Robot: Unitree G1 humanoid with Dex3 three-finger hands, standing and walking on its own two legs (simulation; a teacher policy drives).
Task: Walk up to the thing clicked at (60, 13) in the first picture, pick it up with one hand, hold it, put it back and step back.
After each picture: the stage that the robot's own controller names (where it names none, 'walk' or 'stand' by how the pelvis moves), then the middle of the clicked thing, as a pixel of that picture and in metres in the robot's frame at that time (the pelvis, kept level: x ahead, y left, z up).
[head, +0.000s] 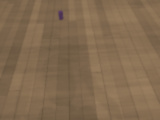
stand; (60, 15) +2.06 +0.29 -0.72
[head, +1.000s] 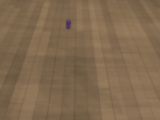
walk; (68, 24) +1.94 +0.14 -0.71
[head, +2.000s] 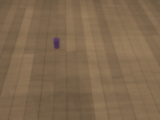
walk; (56, 43) +1.35 +0.20 -0.72
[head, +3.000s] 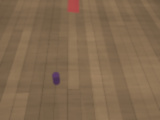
walk; (56, 78) +0.89 +0.19 -0.72
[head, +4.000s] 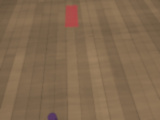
walk; (53, 119) +0.51 +0.23 -0.70
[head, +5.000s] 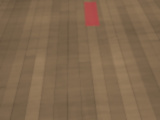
stand; out of the picture +0.38 +0.03 -0.69
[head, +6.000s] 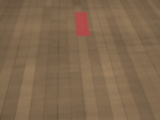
stand; out of the picture +0.34 +0.04 -0.72
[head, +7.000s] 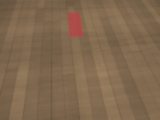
stand; out of the picture +0.31 +0.09 -0.72
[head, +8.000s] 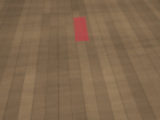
stand; out of the picture +0.31 +0.06 -0.73
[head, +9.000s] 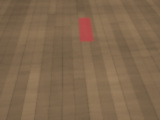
stand; out of the picture +0.31 +0.03 -0.73
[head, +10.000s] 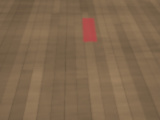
stand; out of the picture +0.31 +0.01 -0.73
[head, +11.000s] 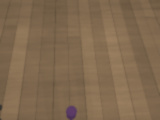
go down; (71, 113) +0.37 +0.03 -0.59
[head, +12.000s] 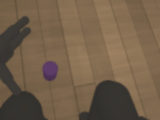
go down; (50, 71) +0.43 +0.08 -0.31
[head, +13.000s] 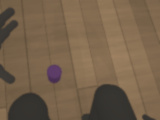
go down; (54, 74) +0.42 +0.07 -0.34
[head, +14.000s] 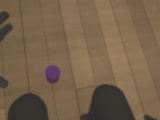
go down; (52, 75) +0.43 +0.07 -0.35
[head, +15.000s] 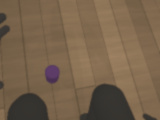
go down; (52, 74) +0.43 +0.07 -0.35
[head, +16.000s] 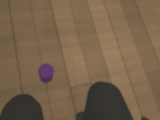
go down; (46, 73) +0.43 +0.08 -0.33
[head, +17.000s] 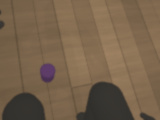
go down; (47, 73) +0.43 +0.08 -0.33
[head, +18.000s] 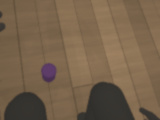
go down; (48, 73) +0.43 +0.08 -0.33
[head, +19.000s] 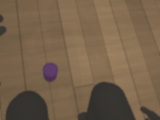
go down; (50, 72) +0.43 +0.08 -0.33
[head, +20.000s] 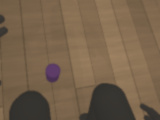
go down; (52, 73) +0.43 +0.07 -0.33
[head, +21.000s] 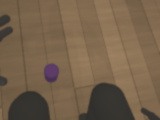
go down; (51, 73) +0.43 +0.08 -0.33
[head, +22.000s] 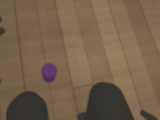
go down; (49, 73) +0.43 +0.08 -0.33
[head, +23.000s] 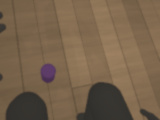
go down; (48, 73) +0.43 +0.08 -0.33
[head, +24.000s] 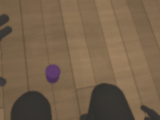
go down; (52, 74) +0.43 +0.07 -0.33
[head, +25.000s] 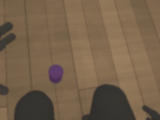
go down; (55, 74) +0.43 +0.07 -0.34
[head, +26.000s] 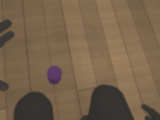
go down; (54, 75) +0.43 +0.07 -0.34
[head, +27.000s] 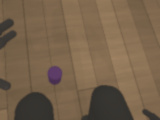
go down; (54, 76) +0.43 +0.07 -0.34
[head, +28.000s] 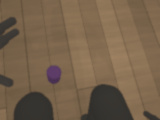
go down; (53, 75) +0.43 +0.07 -0.34
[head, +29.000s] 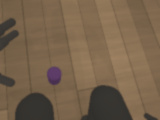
go down; (54, 76) +0.43 +0.07 -0.35
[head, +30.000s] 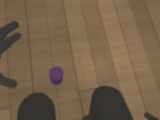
go down; (56, 76) +0.43 +0.07 -0.35
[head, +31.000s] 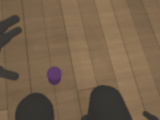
go down; (54, 76) +0.43 +0.07 -0.35
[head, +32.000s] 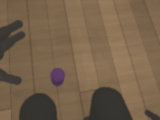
go down; (57, 77) +0.43 +0.07 -0.36
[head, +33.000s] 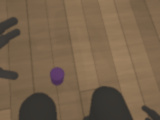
go down; (57, 76) +0.43 +0.07 -0.35
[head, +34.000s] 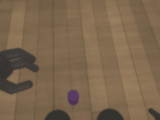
hold; (73, 98) +0.41 +0.05 -0.48
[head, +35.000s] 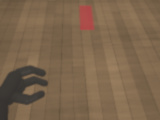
go down; out of the picture +0.35 +0.03 -0.68
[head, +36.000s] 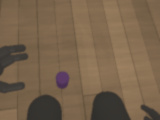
go down; (62, 80) +0.43 +0.05 -0.38
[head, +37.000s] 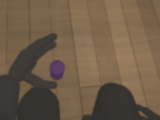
go down; (57, 70) +0.44 +0.08 -0.30
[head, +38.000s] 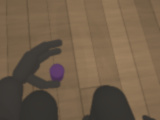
go down; (57, 73) +0.43 +0.08 -0.34
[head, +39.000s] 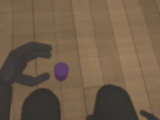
hold; (61, 72) +0.43 +0.07 -0.33
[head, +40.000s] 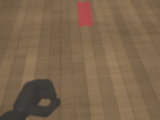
crouch; out of the picture +0.37 +0.03 -0.64
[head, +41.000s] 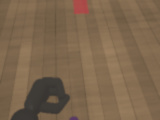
lower; out of the picture +0.39 +0.04 -0.61
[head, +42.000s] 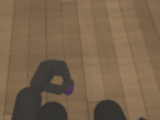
hold; (67, 87) +0.42 +0.06 -0.43
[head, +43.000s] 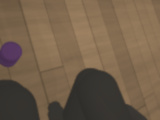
lower; (9, 55) +0.43 +0.13 -0.26
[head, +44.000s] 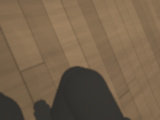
lower; out of the picture +0.44 +0.16 -0.25
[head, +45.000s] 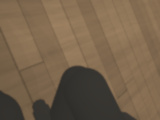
lower; out of the picture +0.44 +0.16 -0.25
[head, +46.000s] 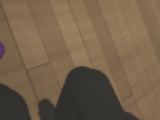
stand; out of the picture +0.44 +0.15 -0.26
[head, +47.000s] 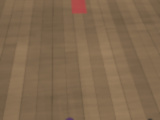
stand; out of the picture +0.37 +0.04 -0.61
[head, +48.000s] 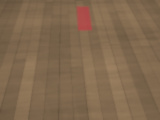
withdraw; out of the picture +0.36 +0.03 -0.65
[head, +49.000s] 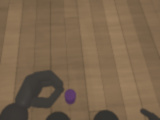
lower; (70, 97) +0.41 +0.05 -0.49
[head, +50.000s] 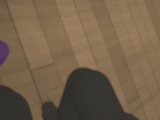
lower; out of the picture +0.44 +0.14 -0.26
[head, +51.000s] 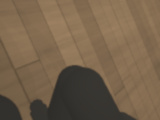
lower; out of the picture +0.45 +0.15 -0.25
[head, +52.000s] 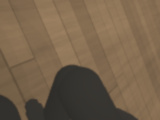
lower; out of the picture +0.44 +0.16 -0.25
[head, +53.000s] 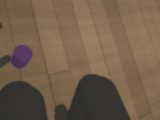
stand; (21, 57) +0.44 +0.14 -0.28
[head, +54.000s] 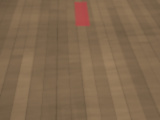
stand; out of the picture +0.37 +0.03 -0.64
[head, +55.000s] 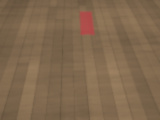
stand; out of the picture +0.36 +0.03 -0.66
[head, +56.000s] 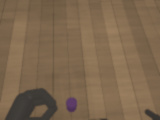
hold; (71, 105) +0.40 +0.04 -0.53
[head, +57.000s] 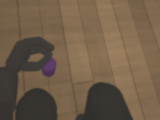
withdraw; (48, 67) +0.45 +0.09 -0.32
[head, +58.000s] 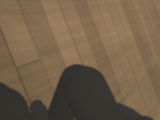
lower; out of the picture +0.45 +0.15 -0.25
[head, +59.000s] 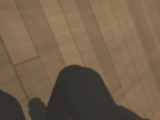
lower; out of the picture +0.45 +0.16 -0.26
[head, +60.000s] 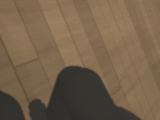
stand; out of the picture +0.45 +0.16 -0.26
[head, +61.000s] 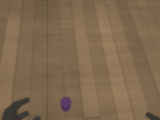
stand; (65, 104) +0.41 +0.05 -0.54
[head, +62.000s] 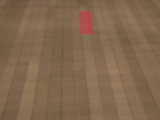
stand; out of the picture +0.37 +0.02 -0.66
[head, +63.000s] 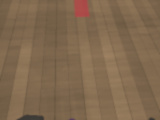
lower; out of the picture +0.38 +0.03 -0.63
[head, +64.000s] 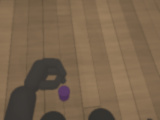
lower; (64, 93) +0.43 +0.06 -0.48
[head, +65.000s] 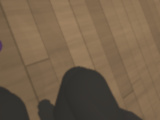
lower; out of the picture +0.46 +0.14 -0.26
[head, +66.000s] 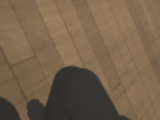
lower; out of the picture +0.46 +0.16 -0.26
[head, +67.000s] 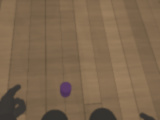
walk; (65, 89) +0.44 +0.05 -0.48
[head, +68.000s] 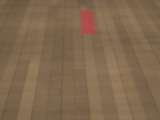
stand; out of the picture +0.37 +0.02 -0.66
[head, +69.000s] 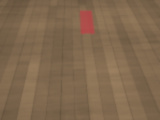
stand; out of the picture +0.38 +0.03 -0.66
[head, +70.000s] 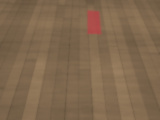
stand; out of the picture +0.38 +0.02 -0.70
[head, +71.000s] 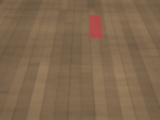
stand; out of the picture +0.38 +0.01 -0.73
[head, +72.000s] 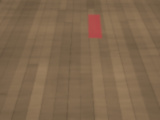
stand; out of the picture +0.36 +0.02 -0.73
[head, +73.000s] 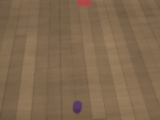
walk; (77, 107) +0.46 +0.00 -0.71
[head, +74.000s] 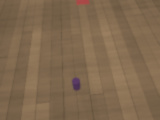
walk; (76, 84) +0.72 +0.11 -0.70
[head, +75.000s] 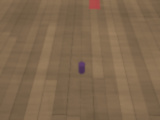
stand; (81, 67) +1.02 +0.00 -0.71
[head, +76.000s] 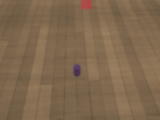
stand; (76, 70) +0.98 +0.03 -0.72
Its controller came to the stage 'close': no
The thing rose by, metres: 0.01
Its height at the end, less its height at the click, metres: +0.00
